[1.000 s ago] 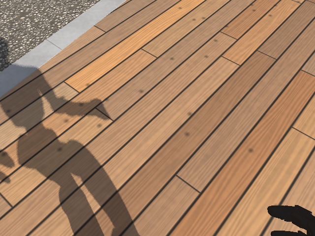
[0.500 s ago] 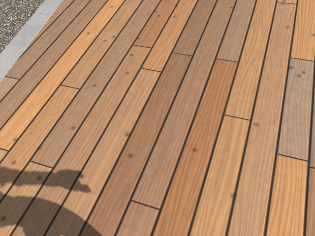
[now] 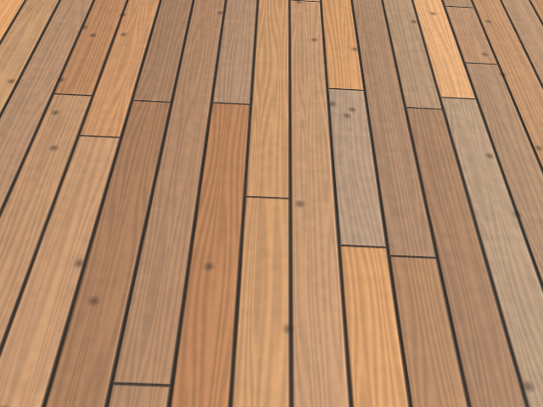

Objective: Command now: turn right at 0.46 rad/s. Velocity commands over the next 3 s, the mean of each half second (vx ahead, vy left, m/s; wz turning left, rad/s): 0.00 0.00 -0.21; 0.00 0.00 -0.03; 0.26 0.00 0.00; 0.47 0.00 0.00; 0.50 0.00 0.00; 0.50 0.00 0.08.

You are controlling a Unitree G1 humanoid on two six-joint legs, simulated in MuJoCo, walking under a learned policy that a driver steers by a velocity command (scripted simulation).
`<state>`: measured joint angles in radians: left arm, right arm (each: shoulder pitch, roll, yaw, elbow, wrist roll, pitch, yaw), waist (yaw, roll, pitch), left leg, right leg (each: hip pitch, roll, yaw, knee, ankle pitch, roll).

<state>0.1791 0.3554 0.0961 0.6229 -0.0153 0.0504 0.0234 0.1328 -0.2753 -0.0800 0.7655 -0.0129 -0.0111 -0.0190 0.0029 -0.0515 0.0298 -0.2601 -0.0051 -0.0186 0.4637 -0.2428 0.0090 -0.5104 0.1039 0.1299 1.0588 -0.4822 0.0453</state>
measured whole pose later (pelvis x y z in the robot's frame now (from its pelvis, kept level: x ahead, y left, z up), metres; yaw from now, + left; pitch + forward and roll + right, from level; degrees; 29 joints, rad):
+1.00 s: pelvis +0.01 -0.04 +0.00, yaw -4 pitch -1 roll +0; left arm 0.22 0.25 0.04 0.82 0.01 0.01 0.02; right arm 0.19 -0.27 -0.03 1.01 0.00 0.00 -0.04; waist -0.02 0.00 0.03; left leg -0.16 0.07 0.01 0.46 -0.28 -0.07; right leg -0.18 0.03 0.03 0.50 -0.29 -0.02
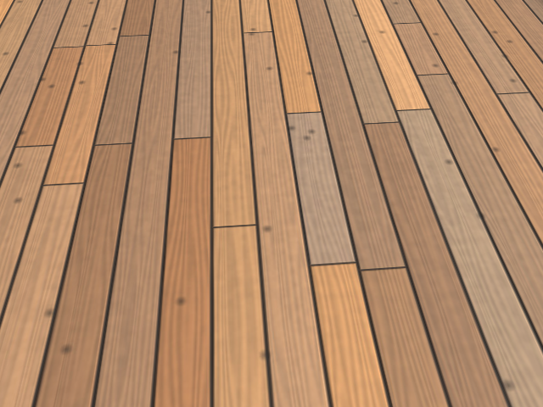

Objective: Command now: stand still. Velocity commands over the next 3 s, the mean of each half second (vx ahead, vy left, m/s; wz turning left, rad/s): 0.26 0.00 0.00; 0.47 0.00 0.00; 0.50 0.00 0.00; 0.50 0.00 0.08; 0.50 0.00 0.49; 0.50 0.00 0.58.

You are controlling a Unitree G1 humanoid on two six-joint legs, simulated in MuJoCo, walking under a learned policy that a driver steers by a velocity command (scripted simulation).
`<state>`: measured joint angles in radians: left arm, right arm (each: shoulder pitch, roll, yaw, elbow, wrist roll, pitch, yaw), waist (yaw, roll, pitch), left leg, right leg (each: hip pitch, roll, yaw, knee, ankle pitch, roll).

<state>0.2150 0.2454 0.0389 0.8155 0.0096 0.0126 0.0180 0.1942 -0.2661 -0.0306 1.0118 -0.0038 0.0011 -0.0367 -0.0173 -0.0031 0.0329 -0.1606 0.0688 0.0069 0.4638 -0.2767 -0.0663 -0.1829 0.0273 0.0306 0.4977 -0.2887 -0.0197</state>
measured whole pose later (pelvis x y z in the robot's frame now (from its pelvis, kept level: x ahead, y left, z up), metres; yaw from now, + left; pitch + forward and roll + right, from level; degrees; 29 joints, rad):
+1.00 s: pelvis +0.38 +0.01 +0.01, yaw +1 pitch +0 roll -2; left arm 0.30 0.25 0.05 0.97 0.00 -0.10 -0.03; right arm 0.17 -0.28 -0.06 0.88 0.01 -0.08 -0.02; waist 0.04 0.04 0.02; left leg -0.65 0.15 -0.04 1.00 -0.17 0.01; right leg -0.12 0.08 -0.06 0.26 -0.15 -0.08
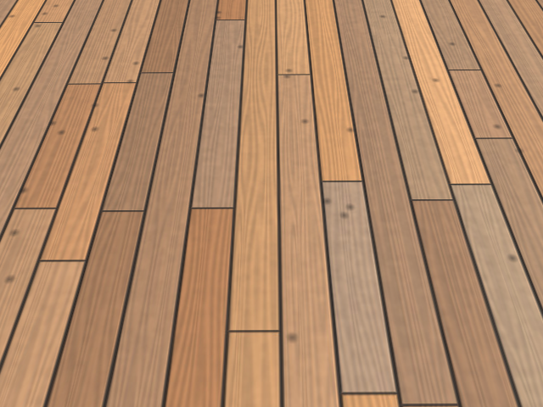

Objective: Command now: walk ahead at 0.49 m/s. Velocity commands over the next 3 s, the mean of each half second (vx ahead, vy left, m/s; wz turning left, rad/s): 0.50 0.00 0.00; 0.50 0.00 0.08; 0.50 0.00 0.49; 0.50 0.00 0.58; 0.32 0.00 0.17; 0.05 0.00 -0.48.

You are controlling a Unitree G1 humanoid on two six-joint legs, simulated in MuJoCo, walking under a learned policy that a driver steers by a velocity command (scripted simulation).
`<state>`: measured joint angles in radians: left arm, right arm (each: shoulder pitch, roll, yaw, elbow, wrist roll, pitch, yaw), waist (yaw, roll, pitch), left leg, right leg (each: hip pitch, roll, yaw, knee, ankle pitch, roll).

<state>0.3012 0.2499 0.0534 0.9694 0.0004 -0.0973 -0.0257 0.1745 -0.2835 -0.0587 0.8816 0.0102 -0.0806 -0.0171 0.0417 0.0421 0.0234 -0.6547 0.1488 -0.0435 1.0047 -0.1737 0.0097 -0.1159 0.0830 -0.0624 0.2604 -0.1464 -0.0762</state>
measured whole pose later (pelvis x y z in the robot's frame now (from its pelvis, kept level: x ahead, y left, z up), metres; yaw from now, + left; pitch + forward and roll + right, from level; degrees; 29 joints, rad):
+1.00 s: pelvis +0.58 +0.01 +0.00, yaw +3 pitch +0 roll -1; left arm 0.21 0.24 0.06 0.95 0.01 -0.11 -0.02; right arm 0.27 -0.28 -0.07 0.92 0.04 -0.06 -0.01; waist 0.02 0.05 0.03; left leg -0.54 0.09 -0.06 1.13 -0.29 0.05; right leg -0.21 0.03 -0.12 0.36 -0.16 -0.06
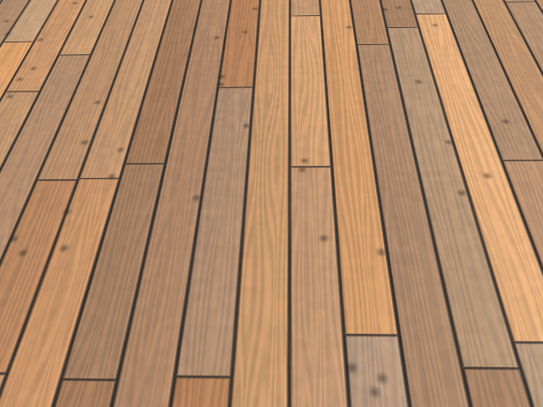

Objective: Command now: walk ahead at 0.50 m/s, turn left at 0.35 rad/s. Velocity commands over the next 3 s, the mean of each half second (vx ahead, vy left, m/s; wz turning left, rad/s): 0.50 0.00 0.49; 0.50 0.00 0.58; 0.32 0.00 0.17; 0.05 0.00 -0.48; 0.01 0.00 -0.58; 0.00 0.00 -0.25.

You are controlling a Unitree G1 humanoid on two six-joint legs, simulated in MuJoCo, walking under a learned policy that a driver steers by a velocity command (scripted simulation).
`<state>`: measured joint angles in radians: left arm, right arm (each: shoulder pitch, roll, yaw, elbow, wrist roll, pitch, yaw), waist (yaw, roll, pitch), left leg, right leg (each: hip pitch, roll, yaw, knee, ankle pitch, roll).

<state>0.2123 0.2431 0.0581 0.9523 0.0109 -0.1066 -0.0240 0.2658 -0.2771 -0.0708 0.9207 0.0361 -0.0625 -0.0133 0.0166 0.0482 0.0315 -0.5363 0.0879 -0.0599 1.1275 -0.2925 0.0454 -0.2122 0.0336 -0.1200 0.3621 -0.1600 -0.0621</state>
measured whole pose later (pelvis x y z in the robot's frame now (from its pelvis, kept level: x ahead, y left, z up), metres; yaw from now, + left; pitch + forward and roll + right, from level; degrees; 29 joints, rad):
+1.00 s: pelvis +0.56 +0.12 -0.01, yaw +34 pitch +1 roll -2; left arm 0.18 0.26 0.06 0.80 0.01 -0.10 -0.01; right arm 0.30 -0.30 -0.08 0.72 0.03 -0.02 -0.01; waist 0.01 0.05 0.02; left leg -0.50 0.02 -0.06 1.19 -0.38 0.02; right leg -0.29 0.02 -0.06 0.44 -0.18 -0.02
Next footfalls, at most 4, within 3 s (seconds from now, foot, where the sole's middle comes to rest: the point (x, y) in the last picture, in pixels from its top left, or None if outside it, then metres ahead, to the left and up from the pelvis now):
0.36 left None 0.35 0.16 -0.78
0.84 right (273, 331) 0.69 0.06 -0.78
1.32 left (134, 317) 0.73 0.44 -0.78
1.74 right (221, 282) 0.84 0.22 -0.78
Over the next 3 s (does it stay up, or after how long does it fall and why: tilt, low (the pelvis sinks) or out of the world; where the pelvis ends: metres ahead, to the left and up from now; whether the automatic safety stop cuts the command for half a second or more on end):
stays up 0.76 0.26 -0.01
